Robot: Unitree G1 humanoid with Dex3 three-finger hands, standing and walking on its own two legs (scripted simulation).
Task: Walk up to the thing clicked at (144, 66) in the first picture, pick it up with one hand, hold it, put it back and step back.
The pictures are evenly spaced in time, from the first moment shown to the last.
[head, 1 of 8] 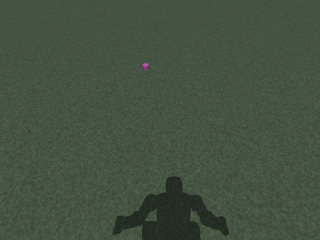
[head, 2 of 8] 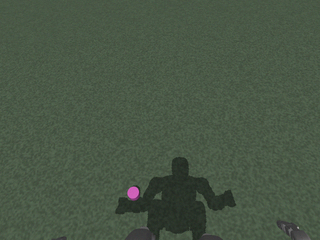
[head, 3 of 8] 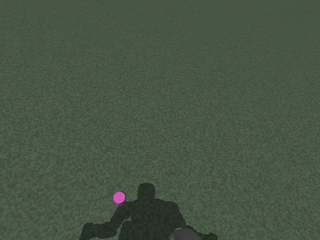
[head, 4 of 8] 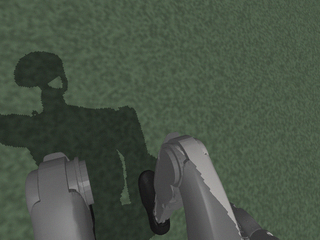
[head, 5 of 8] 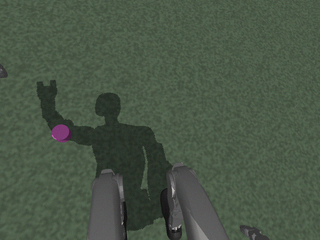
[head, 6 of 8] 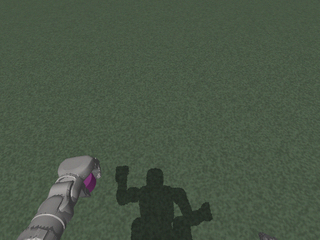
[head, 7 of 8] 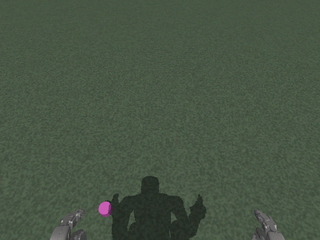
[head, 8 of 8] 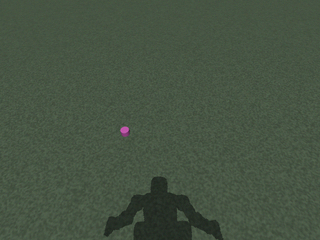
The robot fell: no
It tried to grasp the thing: yes
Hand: left
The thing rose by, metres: 0.69
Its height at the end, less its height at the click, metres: +0.00
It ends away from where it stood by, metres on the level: 0.01
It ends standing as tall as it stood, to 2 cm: yes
